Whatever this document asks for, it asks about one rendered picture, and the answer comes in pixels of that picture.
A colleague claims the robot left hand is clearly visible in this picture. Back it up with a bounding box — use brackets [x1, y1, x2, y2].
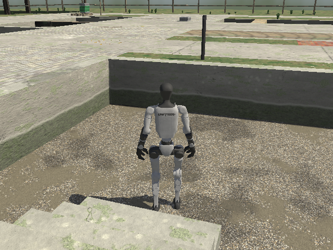
[136, 148, 148, 160]

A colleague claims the right robot forearm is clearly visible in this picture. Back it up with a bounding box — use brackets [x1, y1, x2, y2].
[185, 126, 195, 147]

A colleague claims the robot right hand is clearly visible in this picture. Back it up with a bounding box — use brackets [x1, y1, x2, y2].
[184, 146, 196, 158]

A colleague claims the left robot upper arm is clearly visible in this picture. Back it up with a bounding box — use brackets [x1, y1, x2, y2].
[143, 105, 156, 135]

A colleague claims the left robot forearm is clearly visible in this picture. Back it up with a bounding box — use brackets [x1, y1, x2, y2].
[137, 127, 148, 149]

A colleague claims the right robot upper arm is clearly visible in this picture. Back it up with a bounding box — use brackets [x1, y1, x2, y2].
[177, 105, 191, 134]

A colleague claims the robot right foot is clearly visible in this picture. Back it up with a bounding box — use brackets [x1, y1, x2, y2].
[173, 197, 181, 210]

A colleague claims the left robot thigh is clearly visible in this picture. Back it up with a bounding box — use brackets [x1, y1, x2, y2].
[149, 145, 160, 182]

